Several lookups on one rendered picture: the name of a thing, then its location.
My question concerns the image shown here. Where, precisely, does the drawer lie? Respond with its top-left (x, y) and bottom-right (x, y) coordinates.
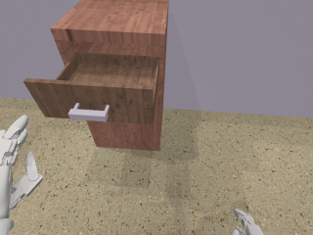
top-left (23, 52), bottom-right (160, 124)

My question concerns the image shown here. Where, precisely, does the left robot hand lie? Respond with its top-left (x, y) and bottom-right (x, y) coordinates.
top-left (0, 115), bottom-right (43, 219)

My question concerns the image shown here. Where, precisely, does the robot left forearm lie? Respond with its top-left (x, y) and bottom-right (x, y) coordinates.
top-left (0, 218), bottom-right (14, 235)

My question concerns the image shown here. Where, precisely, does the cabinet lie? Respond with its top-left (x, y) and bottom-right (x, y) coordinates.
top-left (50, 0), bottom-right (169, 152)

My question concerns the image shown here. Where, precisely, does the handle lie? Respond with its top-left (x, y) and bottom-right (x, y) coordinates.
top-left (68, 103), bottom-right (110, 122)

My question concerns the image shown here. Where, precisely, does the right robot hand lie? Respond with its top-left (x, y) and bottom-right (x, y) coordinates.
top-left (233, 209), bottom-right (264, 235)

